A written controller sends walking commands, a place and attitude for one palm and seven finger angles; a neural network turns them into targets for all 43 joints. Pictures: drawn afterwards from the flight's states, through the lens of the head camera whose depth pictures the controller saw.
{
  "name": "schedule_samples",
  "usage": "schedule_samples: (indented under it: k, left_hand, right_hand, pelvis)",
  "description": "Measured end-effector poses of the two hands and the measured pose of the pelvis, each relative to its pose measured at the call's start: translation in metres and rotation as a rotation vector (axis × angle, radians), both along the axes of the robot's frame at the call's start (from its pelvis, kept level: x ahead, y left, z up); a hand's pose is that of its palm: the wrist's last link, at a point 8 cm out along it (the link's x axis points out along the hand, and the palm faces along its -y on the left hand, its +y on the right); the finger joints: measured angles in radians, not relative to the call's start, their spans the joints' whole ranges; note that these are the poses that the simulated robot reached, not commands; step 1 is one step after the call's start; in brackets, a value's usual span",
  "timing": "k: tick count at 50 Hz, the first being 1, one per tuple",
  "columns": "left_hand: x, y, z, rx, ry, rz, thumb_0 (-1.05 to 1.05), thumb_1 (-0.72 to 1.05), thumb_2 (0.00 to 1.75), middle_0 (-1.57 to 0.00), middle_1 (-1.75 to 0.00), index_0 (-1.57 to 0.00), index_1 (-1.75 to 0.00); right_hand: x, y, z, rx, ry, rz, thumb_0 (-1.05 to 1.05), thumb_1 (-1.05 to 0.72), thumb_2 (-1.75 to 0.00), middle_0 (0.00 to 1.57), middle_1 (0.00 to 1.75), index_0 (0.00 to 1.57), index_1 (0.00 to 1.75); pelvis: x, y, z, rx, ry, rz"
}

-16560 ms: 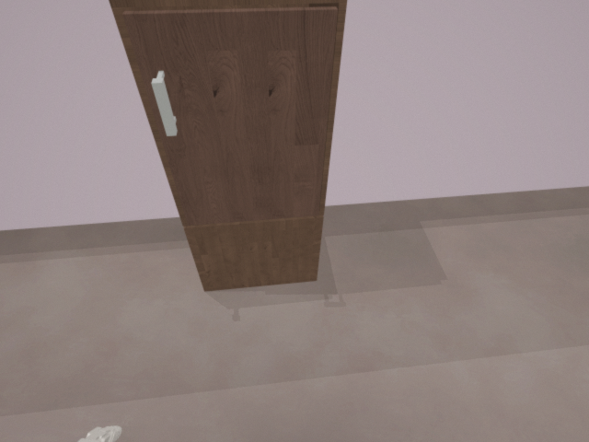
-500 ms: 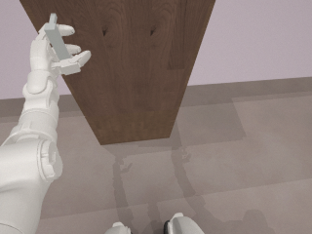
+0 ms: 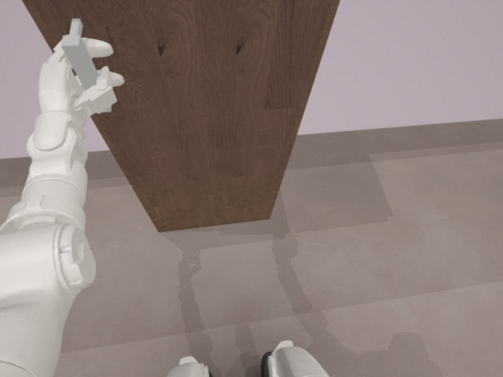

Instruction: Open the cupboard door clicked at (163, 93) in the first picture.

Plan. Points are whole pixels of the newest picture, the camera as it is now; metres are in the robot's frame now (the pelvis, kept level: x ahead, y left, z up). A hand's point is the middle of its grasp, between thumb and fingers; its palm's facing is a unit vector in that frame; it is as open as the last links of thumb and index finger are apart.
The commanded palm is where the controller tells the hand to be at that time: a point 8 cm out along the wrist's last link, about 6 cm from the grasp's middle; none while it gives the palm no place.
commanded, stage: pull the door open along its arc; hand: left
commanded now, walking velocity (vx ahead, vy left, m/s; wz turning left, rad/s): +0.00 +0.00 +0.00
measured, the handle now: (91, 68) +0.57 +0.19 +0.11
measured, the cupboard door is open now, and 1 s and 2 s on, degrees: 0 41 42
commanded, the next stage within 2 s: open thumb and fingers to let go in 0.82 s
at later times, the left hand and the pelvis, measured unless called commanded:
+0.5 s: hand (142, 167) +0.39 +0.11 +0.11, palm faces +0.24 -0.96 +0.14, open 5.8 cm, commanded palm +0.33 +0.15 +0.11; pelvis +0.02 +0.00 +0.02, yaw +0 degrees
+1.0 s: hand (209, 220) +0.31 +0.03 +0.11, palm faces +0.38 -0.93 -0.05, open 5.9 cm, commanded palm +0.26 +0.06 +0.11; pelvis +0.01 -0.04 +0.02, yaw +4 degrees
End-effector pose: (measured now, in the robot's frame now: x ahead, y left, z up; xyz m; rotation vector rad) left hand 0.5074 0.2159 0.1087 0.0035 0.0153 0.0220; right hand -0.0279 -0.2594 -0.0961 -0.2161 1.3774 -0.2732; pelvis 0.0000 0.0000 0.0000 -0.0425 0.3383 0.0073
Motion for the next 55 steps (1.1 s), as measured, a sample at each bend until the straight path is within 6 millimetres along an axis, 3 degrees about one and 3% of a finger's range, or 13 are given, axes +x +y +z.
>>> schedule_samples:
  k: [6, 12, 19, 27, 33, 38, 44, 55]
  left_hand:
    - [-0.013, -0.002, -0.001, -0.006, -0.015, -0.006, 0.00, 0.78, 0.82, -0.38, -1.35, -0.39, -1.35]
    - [-0.040, -0.008, -0.002, -0.011, -0.031, -0.020, 0.00, 0.77, 0.79, -0.38, -1.35, -0.39, -1.35]
    - [-0.095, -0.027, -0.004, -0.082, -0.056, 0.046, 0.02, 0.72, 0.75, -0.37, -1.35, -0.38, -1.35]
    - [-0.167, -0.075, -0.003, -0.125, -0.043, 0.267, 0.02, 0.70, 0.75, -0.36, -1.35, -0.39, -1.35]
    - [-0.202, -0.109, 0.003, -0.028, 0.002, 0.347, 0.00, 0.72, 0.78, -0.36, -1.35, -0.40, -1.35]
    - [-0.223, -0.129, 0.005, 0.010, 0.025, 0.326, 0.00, 0.71, 0.76, -0.38, -1.35, -0.39, -1.35]
    - [-0.242, -0.146, 0.008, 0.025, 0.038, 0.279, 0.01, 0.70, 0.74, -0.39, -1.35, -0.39, -1.35]
    - [-0.232, -0.143, 0.008, 0.031, 0.039, 0.412, 0.01, 0.61, 0.77, -0.39, -1.33, -0.39, -1.33]
  right_hand:
    - [0.011, 0.002, 0.000, 0.017, -0.032, -0.010, 0.01, -0.91, -0.90, 0.20, 0.30, 0.20, 0.30]
    - [0.040, 0.004, 0.002, 0.045, -0.121, -0.010, 0.01, -0.91, -0.90, 0.20, 0.30, 0.20, 0.30]
    - [0.101, 0.009, 0.008, 0.085, -0.296, 0.052, 0.01, -0.91, -0.90, 0.20, 0.30, 0.20, 0.30]
    - [0.181, 0.028, 0.022, 0.142, -0.490, 0.208, 0.01, -0.91, -0.90, 0.20, 0.30, 0.20, 0.30]
    - [0.219, 0.045, 0.032, 0.178, -0.574, 0.285, 0.01, -0.91, -0.90, 0.20, 0.30, 0.20, 0.30]
    - [0.232, 0.048, 0.040, 0.204, -0.605, 0.290, 0.01, -0.91, -0.90, 0.20, 0.30, 0.20, 0.30]
    - [0.235, 0.038, 0.041, 0.213, -0.605, 0.290, 0.01, -0.91, -0.90, 0.20, 0.30, 0.20, 0.30]
    - [0.220, 0.011, 0.023, 0.164, -0.514, 0.308, 0.01, -0.91, -0.90, 0.20, 0.30, 0.20, 0.30]
  pelvis:
    - [0.005, 0.000, 0.003, 0.004, -0.015, -0.014]
    - [0.013, 0.001, 0.009, 0.009, -0.049, -0.025]
    - [0.018, 0.001, 0.016, 0.011, -0.104, -0.023]
    - [0.015, -0.002, 0.020, 0.023, -0.166, 0.004]
    - [0.011, -0.011, 0.021, 0.036, -0.216, 0.025]
    - [0.012, -0.022, 0.023, 0.042, -0.255, 0.032]
    - [0.014, -0.035, 0.024, 0.044, -0.293, 0.047]
    - [0.005, -0.050, 0.024, 0.062, -0.286, 0.073]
